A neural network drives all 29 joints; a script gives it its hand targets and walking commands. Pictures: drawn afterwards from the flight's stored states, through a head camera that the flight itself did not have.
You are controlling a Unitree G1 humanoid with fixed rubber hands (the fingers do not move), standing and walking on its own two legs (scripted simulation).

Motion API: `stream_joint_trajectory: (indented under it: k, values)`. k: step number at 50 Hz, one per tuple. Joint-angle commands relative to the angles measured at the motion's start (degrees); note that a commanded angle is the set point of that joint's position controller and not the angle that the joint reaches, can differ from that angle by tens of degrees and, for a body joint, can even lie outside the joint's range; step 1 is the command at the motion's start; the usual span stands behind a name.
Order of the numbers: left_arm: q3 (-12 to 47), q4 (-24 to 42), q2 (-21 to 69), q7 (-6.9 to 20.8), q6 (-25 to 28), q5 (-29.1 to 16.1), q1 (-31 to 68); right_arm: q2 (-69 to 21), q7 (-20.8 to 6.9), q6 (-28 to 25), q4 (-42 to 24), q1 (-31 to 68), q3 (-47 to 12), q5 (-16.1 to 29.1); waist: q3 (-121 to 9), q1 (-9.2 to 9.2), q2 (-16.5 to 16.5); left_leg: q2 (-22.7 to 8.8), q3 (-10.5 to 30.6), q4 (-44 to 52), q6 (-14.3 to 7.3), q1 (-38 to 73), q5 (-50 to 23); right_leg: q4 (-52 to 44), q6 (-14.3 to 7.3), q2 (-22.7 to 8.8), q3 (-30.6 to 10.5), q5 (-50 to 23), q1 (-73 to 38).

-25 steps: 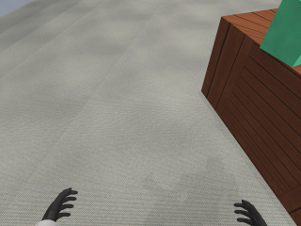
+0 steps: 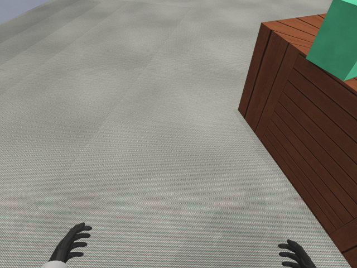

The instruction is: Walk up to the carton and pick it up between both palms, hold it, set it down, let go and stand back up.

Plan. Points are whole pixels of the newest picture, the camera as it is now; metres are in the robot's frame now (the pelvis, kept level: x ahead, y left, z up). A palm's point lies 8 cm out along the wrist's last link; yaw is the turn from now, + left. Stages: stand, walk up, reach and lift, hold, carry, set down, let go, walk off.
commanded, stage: stand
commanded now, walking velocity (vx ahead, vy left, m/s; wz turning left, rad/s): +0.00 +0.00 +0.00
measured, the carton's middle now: out of the picture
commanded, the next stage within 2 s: walk up in 0.20 s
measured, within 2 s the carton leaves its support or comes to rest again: neither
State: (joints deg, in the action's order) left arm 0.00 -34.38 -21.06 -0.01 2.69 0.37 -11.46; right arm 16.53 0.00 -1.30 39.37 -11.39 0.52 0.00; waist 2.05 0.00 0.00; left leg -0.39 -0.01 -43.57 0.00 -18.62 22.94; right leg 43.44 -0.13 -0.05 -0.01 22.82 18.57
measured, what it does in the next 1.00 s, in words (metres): steps on the spot: right foot, then left foot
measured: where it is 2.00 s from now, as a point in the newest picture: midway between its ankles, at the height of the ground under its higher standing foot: (224, 247)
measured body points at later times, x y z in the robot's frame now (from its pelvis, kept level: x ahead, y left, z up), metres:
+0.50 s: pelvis -0.01 +0.00 +0.00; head -0.02 +0.00 +0.45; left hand +0.16 +0.29 -0.06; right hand +0.13 -0.28 -0.09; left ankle +0.01 +0.12 -0.71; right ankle +0.01 -0.12 -0.69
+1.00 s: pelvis +0.07 -0.05 +0.01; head +0.08 -0.04 +0.46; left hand +0.23 +0.25 -0.08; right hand +0.15 -0.39 -0.06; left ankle +0.15 +0.00 -0.71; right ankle +0.06 -0.17 -0.68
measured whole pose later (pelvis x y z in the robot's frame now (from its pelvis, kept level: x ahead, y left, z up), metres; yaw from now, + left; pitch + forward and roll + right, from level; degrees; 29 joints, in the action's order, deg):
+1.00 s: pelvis +0.07 -0.05 +0.01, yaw -11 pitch -1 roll -3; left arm -3.4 -34.4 -24.9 3.7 0.6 0.4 -20.4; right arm 25.6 -2.5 -3.8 40.8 -11.6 3.7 0.0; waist 1.9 -0.1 2.3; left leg -0.6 -4.0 -40.8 -3.4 -23.7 15.6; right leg 51.5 -1.4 3.9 -0.9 22.8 23.8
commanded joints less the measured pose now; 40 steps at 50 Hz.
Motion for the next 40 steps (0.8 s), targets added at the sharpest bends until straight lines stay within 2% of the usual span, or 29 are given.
stream_joint_trajectory:
  k: [1, 19, 20, 21, 22, 23, 24, 25, 26, 28, 29, 30, 31, 32, 33, 34, 35, 36, 37, 38, 39, 40]
  values:
    - [-3.84, -0.78, -11.25, -0.9, 1.6, 0.79, 3.42, 14.27, 0.42, -2.13, -0.84, 3.87, 4.57, -1.04, -4.17, -0.5, -1.59, -4.18, 5.2, 9.16, -4.86, 2.31, -14.47, -9.5, -4.56, -5.19, -7.86, -17.1, -1.76]
    - [-3.55, -1.77, -11.27, -0.76, 1.47, 0.8, 3.45, 14.62, 0.15, -2.15, 0.5, 4.34, 4.61, -1.12, -2.37, -0.39, -1.69, -4.05, 6.14, 11.11, -4.67, 0.99, -9.7, -11.44, -4.3, -5.13, -8.32, -11.81, -0.86]
    - [-6.14, 0.25, -15.53, 2.01, -0.13, 1.48, -2.01, 21.72, -1.18, -3.7, -3.05, 4.57, 6.92, -1.66, -5.46, -2.38, 0.85, -4.3, 4.55, 6.83, -5.82, 14.16, 12.02, -10.34, -8.24, -4.66, -21.09, 4.77, 14.0]
    - [-5.95, 1.41, -14.53, 2.77, -0.42, 1.17, 2.7, 22.84, -1.24, -4.17, -2.39, 0.34, 7.74, -1.93, -1.56, -5.68, 2.97, -7.9, 11.16, 15.01, -8.78, 23.62, 23.58, -7.94, -5.11, -2.14, -15.86, 11.91, 30.09]
    - [-5.4, 3.43, -11.59, 3.2, -0.75, 1.17, 7.86, 25.97, -0.92, -4.32, -1.09, -5.29, 9.09, -2.15, 1.82, -9.22, 14.73, -20.36, 25.35, 28.24, -13.35, 28.97, 31.44, 6.99, -3.05, 0.71, -4.19, 8.33, 41.77]
    - [-5.25, 3.78, -12.76, 3.37, -0.84, 2.28, 8.82, 27.68, -0.71, -4.63, -1.31, -4.55, 9.73, -1.88, 4.02, -7.81, 12.89, -29.51, 31.21, 33.82, -16.34, 23.53, 30.72, 15.94, -1.78, -4.04, -2.87, 5.88, 41.91]
    - [-5.59, 2.63, -15.41, 3.68, -0.71, 2.24, 7.07, 27.38, -0.67, -4.81, -2.15, -1.46, 9.64, -1.63, 4.91, -5.54, 7.34, -29.22, 28.51, 33.62, -16.67, 18.16, 27.71, 17.57, -1.08, -6.61, -3.17, 3.77, 37.28]
    - [-6.1, 1.29, -16.44, 4.34, -0.74, 1.77, 4.67, 26.39, -0.77, -4.93, -2.61, 1.44, 9.46, -1.8, 4.69, -3.79, 5.71, -27.18, 23.74, 33.35, -16.31, 13.83, 23.97, 17.67, -0.25, -8.32, -3.46, 1.42, 32.09]
    - [-6.58, 0.4, -16.84, 5.13, -0.95, 1.21, 2.34, 25.8, -0.9, -5.03, -3.57, 4.54, 9.36, -2.06, 4.36, -2.06, 6.21, -24.35, 18.4, 32.95, -15.11, 9.86, 21.03, 16.19, 0.3, -9.21, -3.25, -0.91, 26.65]
    - [-7.52, -1.0, -16.36, 6.37, -1.68, 0.36, -3.14, 25.74, -1.67, -4.93, -5.3, 10.56, 9.28, -2.8, 3.55, 1.48, 11.59, -20.12, 7.01, 30.83, -12.44, 1.49, 16.35, 10.82, 0.44, -8.66, 0.63, -0.19, 13.72]
    - [-7.88, -1.4, -16.49, 6.64, -1.98, 0.32, -4.66, 25.9, -2.13, -4.76, -5.49, 12.16, 9.29, -2.91, 4.04, 2.38, 12.59, -18.43, 2.6, 28.86, -11.29, -3.03, 16.27, 7.83, 0.22, -7.96, 2.52, 0.8, 7.79]
    - [-8.57, -2.2, -16.46, 6.7, -2.0, 0.25, -8.17, 25.84, -2.48, -4.48, -5.86, 13.64, 9.2, -2.88, 2.64, 3.92, 12.55, -17.14, -0.66, 25.01, -10.53, -6.6, 16.98, 4.23, -0.13, -6.68, 4.13, 1.59, 0.39]
    - [-9.31, -3.67, -16.24, 6.44, -1.75, 0.24, -13.03, 24.71, -2.76, -3.95, -5.79, 13.7, 8.78, -3.0, 0.0, 6.08, 8.54, -13.97, -5.24, 16.01, -9.31, -9.19, 18.26, -2.83, -0.9, -5.57, 3.73, -1.2, -7.98]
    - [-10.45, -5.64, -17.24, 5.65, -1.34, 0.55, -18.75, 20.97, -2.92, -3.33, -5.89, 12.59, 7.52, -3.23, -2.27, 7.86, -1.02, -7.31, -10.34, -1.08, -7.47, -11.87, 18.31, -8.6, -1.77, -1.65, 1.27, -1.35, -14.52]
    - [-11.46, -5.3, -20.34, 4.37, -0.71, 1.4, -22.4, 16.28, -3.14, -2.81, -6.79, 11.52, 5.88, -2.26, -0.98, 9.9, -14.05, 0.46, -11.06, -21.92, -4.95, -19.94, 14.69, -19.67, -5.87, -3.75, -16.87, 11.27, -15.9]
    - [-11.42, -1.73, -25.41, 3.34, 0.14, 2.01, -18.29, 13.71, -2.94, -2.86, -8.58, 11.24, 4.45, -1.25, 1.07, 7.47, -21.24, 4.08, -1.54, -30.27, -1.98, -32.06, 14.05, -33.31, -12.33, -13.06, -50.79, 29.13, -12.06]
    - [-11.07, -0.13, -25.01, 3.23, 0.06, 1.02, -11.42, 18.26, -2.77, -3.06, -7.5, 8.95, 5.91, -1.0, 2.84, 2.85, -11.45, 0.5, 4.6, -30.32, -1.9, -29.7, 12.46, -39.6, -15.16, -17.36, -60.11, 42.35, -5.11]
    - [-10.59, 0.82, -23.7, 2.84, 0.17, 0.97, -7.79, 21.47, -2.81, -3.59, -6.05, 9.35, 6.6, -1.0, 6.38, 1.28, -5.58, -1.09, 4.87, -27.68, -1.46, -28.04, 9.03, -37.41, -15.45, -16.23, -56.1, 40.24, -2.5]
    - [-10.37, 0.35, -22.82, 2.69, 0.4, 0.8, -8.78, 21.75, -2.99, -3.94, -5.61, 10.87, 6.59, -1.1, 5.74, 1.92, -3.54, -1.58, 4.93, -23.27, -1.53, -26.82, 8.12, -33.69, -15.15, -13.86, -50.53, 30.06, -4.58]
    - [-10.06, 0.48, -22.53, 2.6, 0.49, 0.87, -9.72, 21.7, -3.02, -3.99, -4.69, 9.81, 6.75, -1.25, 2.03, 1.4, -4.1, -1.46, 4.73, -19.51, -1.44, -23.96, 8.71, -30.62, -13.97, -11.71, -45.61, 24.19, -6.45]
    - [-10.13, 0.66, -21.99, 2.66, 0.49, 0.87, -10.47, 21.3, -3.09, -3.93, -3.76, 8.11, 6.8, -1.32, -1.55, 0.92, -5.86, -0.82, 4.27, -15.26, -1.39, -20.93, 10.07, -29.61, -13.39, -10.49, -42.42, 21.93, -7.37]
    - [-10.2, 0.96, -21.95, 2.76, 0.41, 0.98, -10.91, 21.09, -3.16, -3.83, -3.34, 6.94, 6.87, -1.39, -3.53, 0.57, -6.3, -0.33, 3.58, -11.54, -1.47, -18.12, 10.61, -29.2, -13.48, -10.03, -40.19, 20.39, -7.37]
